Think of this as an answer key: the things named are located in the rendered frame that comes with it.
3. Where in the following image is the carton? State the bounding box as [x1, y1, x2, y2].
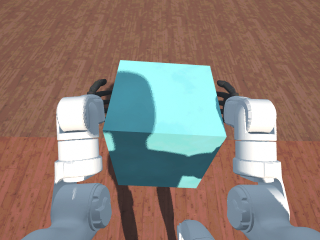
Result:
[102, 60, 227, 188]

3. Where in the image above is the robot right thigh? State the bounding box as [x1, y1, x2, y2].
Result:
[177, 220, 215, 240]

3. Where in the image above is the left robot upper arm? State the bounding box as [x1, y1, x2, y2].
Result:
[21, 183, 112, 240]

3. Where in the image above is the robot left hand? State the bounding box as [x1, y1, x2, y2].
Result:
[87, 79, 113, 119]

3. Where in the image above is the right robot forearm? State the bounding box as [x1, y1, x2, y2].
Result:
[223, 96, 290, 220]

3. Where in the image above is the robot right hand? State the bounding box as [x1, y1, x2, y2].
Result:
[216, 80, 239, 123]

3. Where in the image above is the left robot forearm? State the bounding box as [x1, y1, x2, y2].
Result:
[50, 94, 105, 222]

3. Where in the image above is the right robot upper arm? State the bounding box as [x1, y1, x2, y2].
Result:
[227, 184, 320, 240]

